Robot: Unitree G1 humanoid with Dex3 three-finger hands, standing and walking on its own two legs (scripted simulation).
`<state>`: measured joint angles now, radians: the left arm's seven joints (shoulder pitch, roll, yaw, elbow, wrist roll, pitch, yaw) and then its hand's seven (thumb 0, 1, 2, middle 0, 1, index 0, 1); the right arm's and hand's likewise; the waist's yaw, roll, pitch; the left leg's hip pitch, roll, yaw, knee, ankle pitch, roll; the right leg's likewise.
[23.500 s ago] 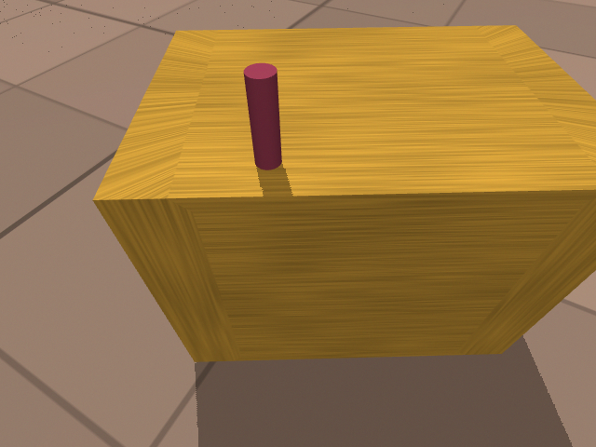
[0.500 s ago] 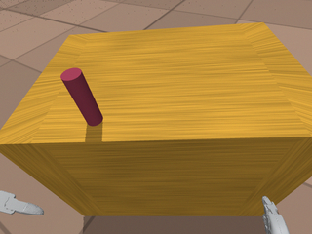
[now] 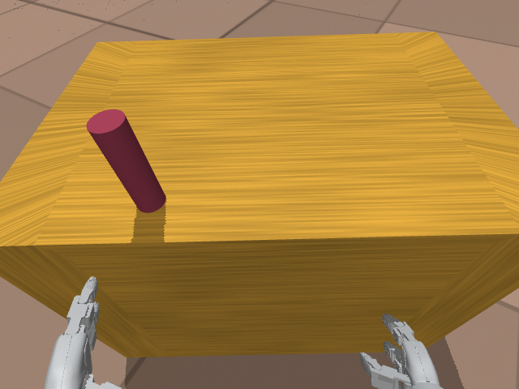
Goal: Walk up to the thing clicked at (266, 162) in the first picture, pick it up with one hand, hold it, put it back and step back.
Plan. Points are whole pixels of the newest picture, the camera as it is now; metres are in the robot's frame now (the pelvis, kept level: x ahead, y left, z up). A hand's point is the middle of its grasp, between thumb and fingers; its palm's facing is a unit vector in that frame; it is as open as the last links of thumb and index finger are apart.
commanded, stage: home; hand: left
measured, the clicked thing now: (131, 166) +0.41 +0.23 +0.12
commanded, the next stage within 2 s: none
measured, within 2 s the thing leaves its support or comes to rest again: neither
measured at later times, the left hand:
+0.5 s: hand (168, 354) +0.19 +0.18 -0.10, palm faces +0.08 -0.97 -0.24, open 17.3 cm
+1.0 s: hand out of the picture +0.08 +0.26 -0.14, palm faces -0.06 -0.91 -0.40, open 17.6 cm
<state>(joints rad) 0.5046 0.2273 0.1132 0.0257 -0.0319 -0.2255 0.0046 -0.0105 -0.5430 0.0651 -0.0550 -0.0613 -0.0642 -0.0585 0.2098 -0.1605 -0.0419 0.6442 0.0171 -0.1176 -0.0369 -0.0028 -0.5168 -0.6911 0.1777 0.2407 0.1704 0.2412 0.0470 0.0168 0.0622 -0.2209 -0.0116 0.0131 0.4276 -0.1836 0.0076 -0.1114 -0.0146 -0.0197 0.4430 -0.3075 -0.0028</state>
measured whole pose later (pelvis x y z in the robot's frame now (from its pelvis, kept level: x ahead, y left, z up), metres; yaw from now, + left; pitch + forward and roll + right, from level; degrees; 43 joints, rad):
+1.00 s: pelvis +0.00 +0.00 +0.00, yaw -1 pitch -2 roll +0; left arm 0.23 0.38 0.00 0.94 0.04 -0.04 0.01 0.00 -0.58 0.03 -0.05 -0.05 -0.05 -0.05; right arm 0.20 -0.36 -0.02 0.93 -0.03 0.00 0.02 0.00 -0.90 -0.90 0.21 0.30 0.20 0.30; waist 0.00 0.02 0.00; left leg -0.21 0.01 0.03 0.43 -0.19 0.00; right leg -0.10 0.01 -0.01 0.42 -0.29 -0.01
